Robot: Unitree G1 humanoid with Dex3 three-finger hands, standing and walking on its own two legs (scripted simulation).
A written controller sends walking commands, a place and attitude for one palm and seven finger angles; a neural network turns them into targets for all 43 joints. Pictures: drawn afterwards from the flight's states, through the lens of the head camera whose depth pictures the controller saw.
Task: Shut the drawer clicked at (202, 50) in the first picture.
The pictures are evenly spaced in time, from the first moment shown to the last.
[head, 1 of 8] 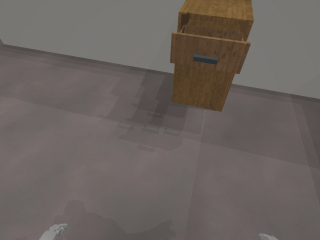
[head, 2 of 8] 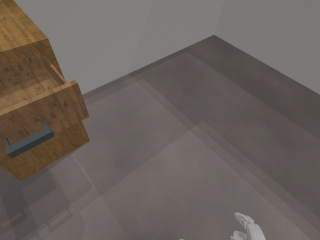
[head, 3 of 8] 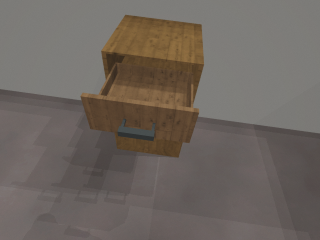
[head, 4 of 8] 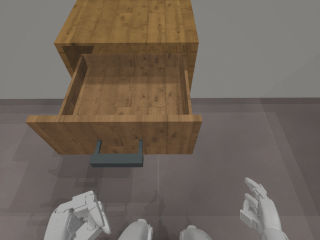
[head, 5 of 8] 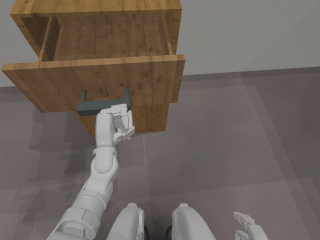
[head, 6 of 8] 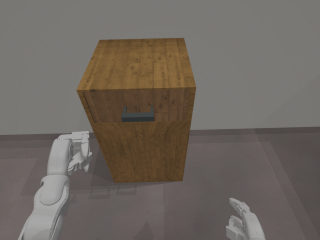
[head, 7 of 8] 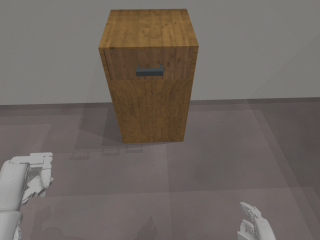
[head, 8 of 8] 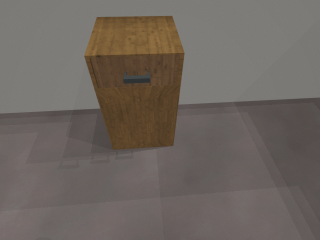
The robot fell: no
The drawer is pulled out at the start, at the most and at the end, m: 0.30 0.30 0.00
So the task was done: yes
